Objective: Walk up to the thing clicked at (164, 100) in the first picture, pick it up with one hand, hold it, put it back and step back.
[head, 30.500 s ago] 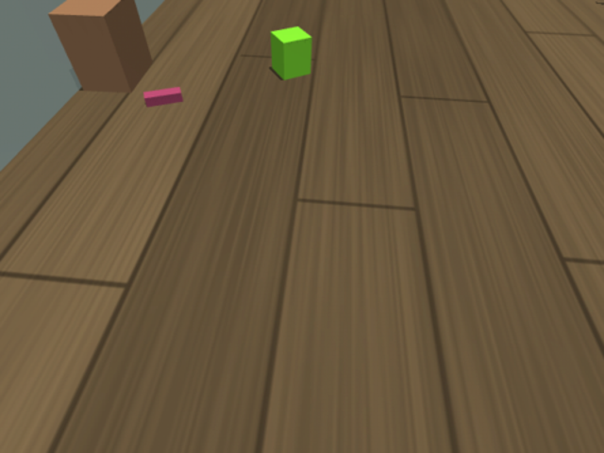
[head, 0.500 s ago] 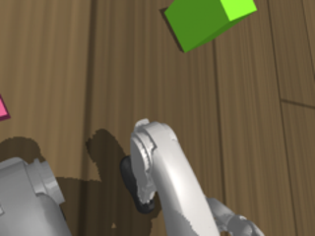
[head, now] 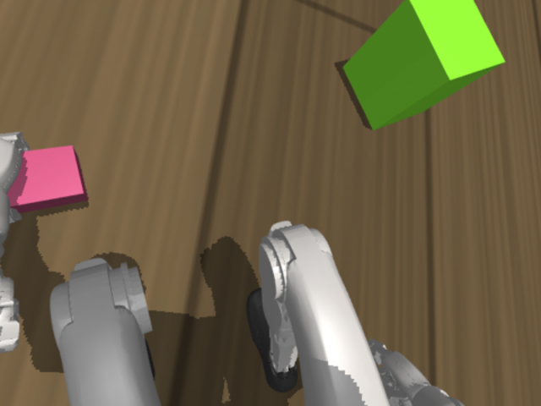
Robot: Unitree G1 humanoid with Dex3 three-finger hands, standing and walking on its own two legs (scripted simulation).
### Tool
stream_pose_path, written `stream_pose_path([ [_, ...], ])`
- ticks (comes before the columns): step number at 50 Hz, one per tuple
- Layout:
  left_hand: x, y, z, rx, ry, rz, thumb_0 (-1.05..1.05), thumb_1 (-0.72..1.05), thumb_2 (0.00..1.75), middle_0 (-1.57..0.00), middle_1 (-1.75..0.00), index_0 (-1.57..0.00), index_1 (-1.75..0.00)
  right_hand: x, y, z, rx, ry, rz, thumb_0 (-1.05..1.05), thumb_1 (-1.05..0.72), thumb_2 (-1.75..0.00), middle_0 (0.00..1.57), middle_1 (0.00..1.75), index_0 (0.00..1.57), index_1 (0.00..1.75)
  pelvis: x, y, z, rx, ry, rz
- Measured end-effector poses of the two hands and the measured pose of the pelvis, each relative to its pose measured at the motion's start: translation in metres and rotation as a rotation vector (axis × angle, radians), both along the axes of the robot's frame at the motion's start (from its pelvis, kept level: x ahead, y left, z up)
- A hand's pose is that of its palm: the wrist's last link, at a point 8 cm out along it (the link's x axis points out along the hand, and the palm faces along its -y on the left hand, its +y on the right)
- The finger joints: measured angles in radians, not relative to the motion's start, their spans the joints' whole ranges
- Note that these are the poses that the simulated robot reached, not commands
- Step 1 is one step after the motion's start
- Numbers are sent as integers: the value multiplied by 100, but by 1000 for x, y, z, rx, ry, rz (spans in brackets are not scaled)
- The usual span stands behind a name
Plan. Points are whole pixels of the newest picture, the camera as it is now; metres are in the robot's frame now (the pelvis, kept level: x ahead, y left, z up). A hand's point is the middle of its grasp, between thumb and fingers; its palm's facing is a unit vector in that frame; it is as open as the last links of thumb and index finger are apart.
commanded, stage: settle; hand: left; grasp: from above
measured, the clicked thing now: out of the picture +0.44 +0.33 -0.22
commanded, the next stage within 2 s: lift in 0.28 s
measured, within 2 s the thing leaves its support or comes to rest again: neither
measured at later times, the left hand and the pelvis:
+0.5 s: hand out of the picture +0.42 +0.32 -0.13, palm faces -0.44 -0.09 -0.89, open 10.9 cm; pelvis -0.01 +0.00 +0.02, yaw +3 degrees
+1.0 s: hand out of the picture +0.36 +0.32 +0.00, palm faces -0.45 -0.12 -0.88, open 10.8 cm; pelvis -0.01 +0.00 +0.12, yaw +7 degrees
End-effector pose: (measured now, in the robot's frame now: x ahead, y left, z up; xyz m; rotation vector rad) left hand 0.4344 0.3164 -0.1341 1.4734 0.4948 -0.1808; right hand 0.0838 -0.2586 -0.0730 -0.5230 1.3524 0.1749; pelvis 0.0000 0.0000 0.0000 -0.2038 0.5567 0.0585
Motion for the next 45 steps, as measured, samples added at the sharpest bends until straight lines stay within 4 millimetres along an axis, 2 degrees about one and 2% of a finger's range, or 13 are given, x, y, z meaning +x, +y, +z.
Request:
stream_pose_path([
  [4, -3, -1, 15, 5, 35, 4, 0, -11, 65, -54, -77, -57, -70, 7, 0, -1, 13, -29, -22, 0, -91, -90, 20, 30, 20, 30, -3, -1, 6, 15, 4, 9],
  [9, -5, -2, 30, -1, 57, -3, 0, -12, 65, -55, -76, -58, -69, 6, -3, -1, 8, -38, -43, 0, -92, -90, 20, 30, 20, 30, -6, -4, 12, 30, 3, 17],
  [22, -4, 1, 53, 2, 39, -34, 0, -13, 65, -56, -75, -59, -68, -21, -11, 8, -65, 10, -116, 0, -91, -90, 20, 30, 20, 30, -11, -6, 20, 41, 7, 27],
  [29, -10, 4, 71, -5, 37, -11, 0, -13, 65, -57, -74, -59, -68, -29, -9, 17, -69, 23, -170, 0, -91, -90, 20, 30, 20, 30, -12, -4, 32, 44, 26, 39],
  [36, -27, 10, 103, -3, 71, -4, 0, -13, 64, -57, -73, -60, -67, -19, -7, 31, -55, -7, -202, 0, -91, -90, 20, 30, 20, 30, -13, -3, 54, 52, 39, 52],
  [45, -51, 13, 157, -16, 63, -13, 0, -13, 63, -58, -72, -61, -66, 15, -2, 61, -29, -92, -192, 0, -91, -90, 20, 30, 20, 30, -13, -3, 91, 65, 43, 64],
])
